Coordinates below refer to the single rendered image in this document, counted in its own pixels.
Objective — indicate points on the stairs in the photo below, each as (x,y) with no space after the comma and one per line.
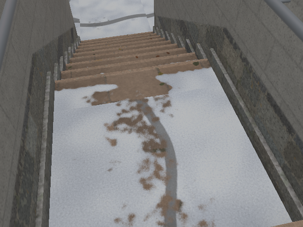
(125,66)

